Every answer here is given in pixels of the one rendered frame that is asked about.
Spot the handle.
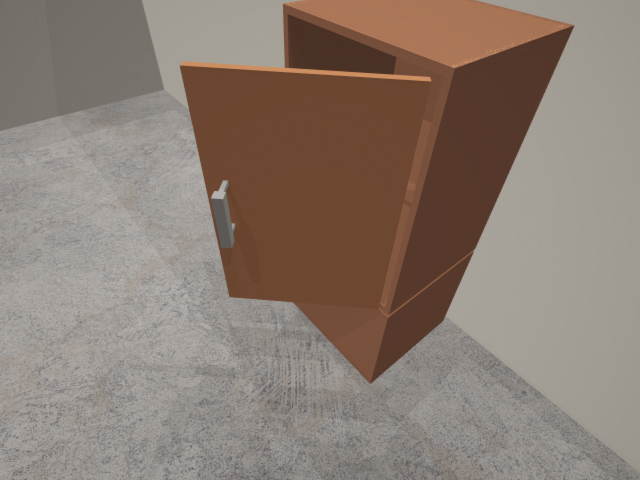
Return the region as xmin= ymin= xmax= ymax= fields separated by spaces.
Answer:
xmin=211 ymin=180 xmax=236 ymax=248

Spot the cupboard door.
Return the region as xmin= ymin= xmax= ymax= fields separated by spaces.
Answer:
xmin=180 ymin=61 xmax=432 ymax=309

